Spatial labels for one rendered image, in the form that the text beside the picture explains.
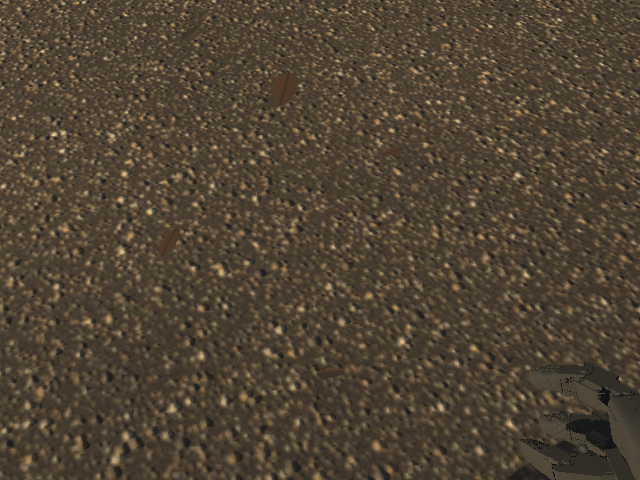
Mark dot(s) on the robot right hand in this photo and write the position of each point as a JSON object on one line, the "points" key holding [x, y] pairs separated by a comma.
{"points": [[615, 438]]}

